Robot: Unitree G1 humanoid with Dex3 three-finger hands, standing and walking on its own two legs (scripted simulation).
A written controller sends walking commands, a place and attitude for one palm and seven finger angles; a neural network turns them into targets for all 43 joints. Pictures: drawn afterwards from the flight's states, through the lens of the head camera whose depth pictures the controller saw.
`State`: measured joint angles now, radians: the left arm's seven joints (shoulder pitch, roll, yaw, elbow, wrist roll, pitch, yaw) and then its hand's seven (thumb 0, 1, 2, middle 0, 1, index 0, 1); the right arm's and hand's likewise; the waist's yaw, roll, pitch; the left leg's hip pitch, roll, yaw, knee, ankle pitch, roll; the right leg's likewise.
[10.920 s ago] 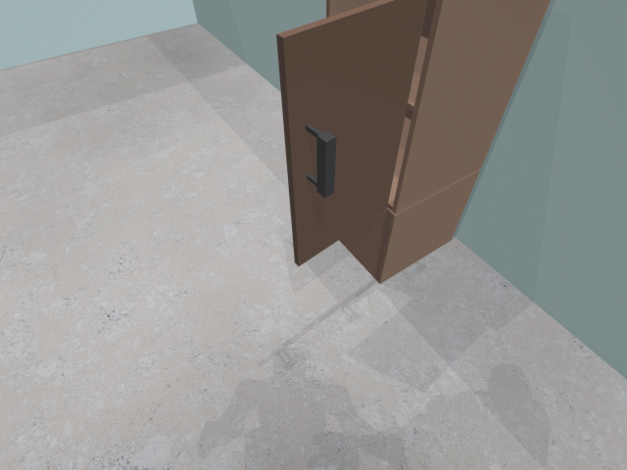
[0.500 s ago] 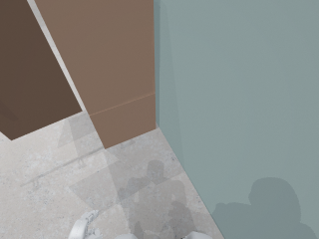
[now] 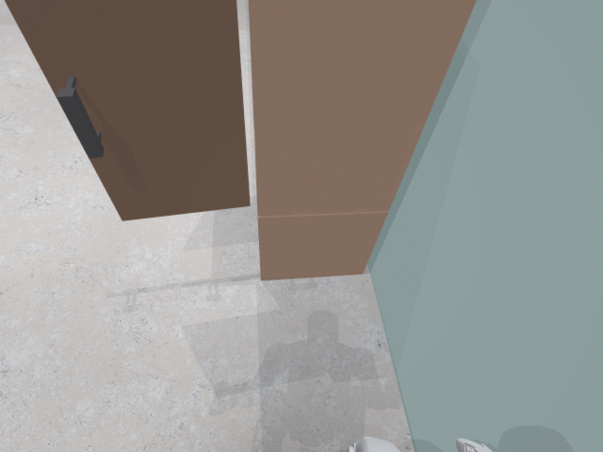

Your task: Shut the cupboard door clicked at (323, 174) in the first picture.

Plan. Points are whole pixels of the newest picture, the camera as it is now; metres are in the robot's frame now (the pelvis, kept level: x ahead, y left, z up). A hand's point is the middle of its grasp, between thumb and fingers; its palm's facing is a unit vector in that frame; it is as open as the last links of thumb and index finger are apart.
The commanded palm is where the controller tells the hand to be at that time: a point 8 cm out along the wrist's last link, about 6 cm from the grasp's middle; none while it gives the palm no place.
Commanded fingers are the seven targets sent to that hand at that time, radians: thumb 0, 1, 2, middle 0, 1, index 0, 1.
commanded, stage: turn to face it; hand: left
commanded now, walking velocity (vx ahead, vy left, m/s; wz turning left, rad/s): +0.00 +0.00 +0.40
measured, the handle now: (84, 117) +0.64 +0.47 +0.01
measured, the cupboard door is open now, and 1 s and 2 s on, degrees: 96 96 96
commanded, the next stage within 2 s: take the last steps up to it in 0.34 s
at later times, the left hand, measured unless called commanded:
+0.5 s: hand out of the picture +0.01 +0.13 -0.16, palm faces +0.25 -0.94 -0.23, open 7.3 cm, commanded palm none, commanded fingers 0.00 0.90 0.90 -0.20 -0.30 -0.20 -0.30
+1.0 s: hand out of the picture +0.13 +0.18 -0.17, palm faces +0.27 -0.94 -0.21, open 7.4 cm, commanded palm none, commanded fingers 0.00 0.90 0.90 -0.20 -0.30 -0.20 -0.30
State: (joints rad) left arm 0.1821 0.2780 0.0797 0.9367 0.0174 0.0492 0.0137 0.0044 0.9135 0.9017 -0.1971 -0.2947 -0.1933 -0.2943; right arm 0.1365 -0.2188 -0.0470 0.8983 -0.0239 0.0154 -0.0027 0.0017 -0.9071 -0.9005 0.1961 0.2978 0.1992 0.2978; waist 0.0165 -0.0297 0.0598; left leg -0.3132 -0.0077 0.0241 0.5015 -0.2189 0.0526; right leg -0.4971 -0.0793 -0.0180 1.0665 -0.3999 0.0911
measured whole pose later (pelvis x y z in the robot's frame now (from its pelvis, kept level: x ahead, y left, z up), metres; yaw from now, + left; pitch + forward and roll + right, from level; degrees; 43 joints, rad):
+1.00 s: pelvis +0.10 -0.02 -0.01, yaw +16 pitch -1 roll +2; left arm 0.17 0.19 0.05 0.98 0.03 -0.02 -0.03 0.01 0.91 0.90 -0.20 -0.29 -0.19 -0.29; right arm 0.40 -0.14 -0.03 1.10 -0.02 -0.02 0.00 0.00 -0.91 -0.90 0.20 0.30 0.20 0.30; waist -0.02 0.00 0.05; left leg -0.07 -0.03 0.06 0.48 -0.39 0.02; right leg -0.33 -0.07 -0.09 0.57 -0.27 -0.01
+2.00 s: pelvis +0.25 +0.02 +0.00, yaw +17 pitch +0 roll +1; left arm 0.18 0.17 0.02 1.02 0.02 0.00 0.03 0.00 0.91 0.90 -0.20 -0.30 -0.20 -0.29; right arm 0.22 -0.20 -0.06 1.07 -0.01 0.06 -0.02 0.00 -0.91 -0.90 0.19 0.30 0.20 0.30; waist -0.02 0.01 0.05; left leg -0.29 0.02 0.05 0.70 -0.43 -0.04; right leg -0.21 -0.01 -0.06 0.51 -0.30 -0.03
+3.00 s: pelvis +0.21 +0.06 +0.00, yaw +17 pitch -2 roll +0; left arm 0.35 0.15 -0.01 1.10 0.02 0.00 0.03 0.00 0.91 0.90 -0.20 -0.29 -0.20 -0.29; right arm 0.32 -0.14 0.02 1.09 -0.01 -0.01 -0.01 0.00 -0.91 -0.90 0.20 0.30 0.20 0.30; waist 0.01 -0.02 0.02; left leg -0.18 -0.05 0.07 0.45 -0.25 0.08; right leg -0.18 -0.07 -0.04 0.45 -0.23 0.04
